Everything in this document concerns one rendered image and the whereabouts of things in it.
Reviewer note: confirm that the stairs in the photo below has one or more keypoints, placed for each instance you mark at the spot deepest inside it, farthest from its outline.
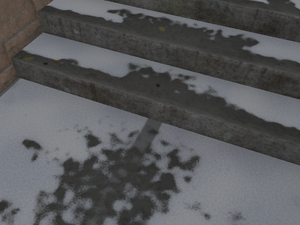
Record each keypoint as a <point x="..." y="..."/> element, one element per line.
<point x="226" y="69"/>

